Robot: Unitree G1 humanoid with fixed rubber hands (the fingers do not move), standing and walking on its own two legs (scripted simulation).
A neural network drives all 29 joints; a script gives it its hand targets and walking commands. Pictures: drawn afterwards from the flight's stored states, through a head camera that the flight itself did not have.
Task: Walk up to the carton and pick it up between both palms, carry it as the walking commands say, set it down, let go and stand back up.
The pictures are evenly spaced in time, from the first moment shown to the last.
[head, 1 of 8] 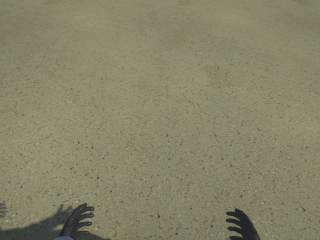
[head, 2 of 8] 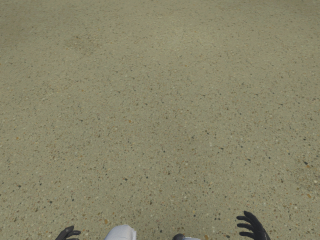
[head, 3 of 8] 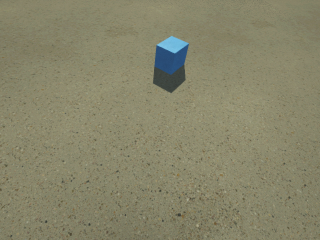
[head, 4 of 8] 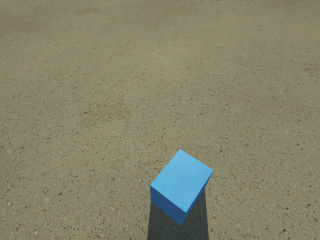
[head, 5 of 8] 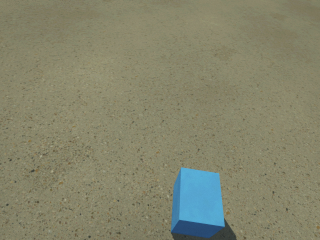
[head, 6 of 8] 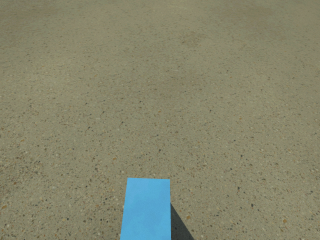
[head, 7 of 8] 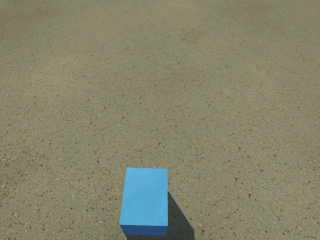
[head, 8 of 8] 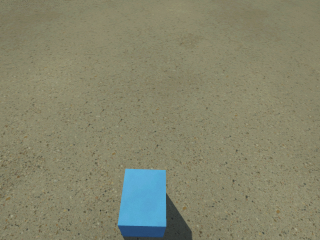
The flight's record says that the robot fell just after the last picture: no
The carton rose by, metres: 0.00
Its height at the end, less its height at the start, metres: +0.00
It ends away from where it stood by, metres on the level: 0.00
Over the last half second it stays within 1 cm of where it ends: yes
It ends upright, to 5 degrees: yes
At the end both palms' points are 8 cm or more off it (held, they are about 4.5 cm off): yes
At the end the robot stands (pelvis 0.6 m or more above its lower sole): yes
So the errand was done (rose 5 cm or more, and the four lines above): no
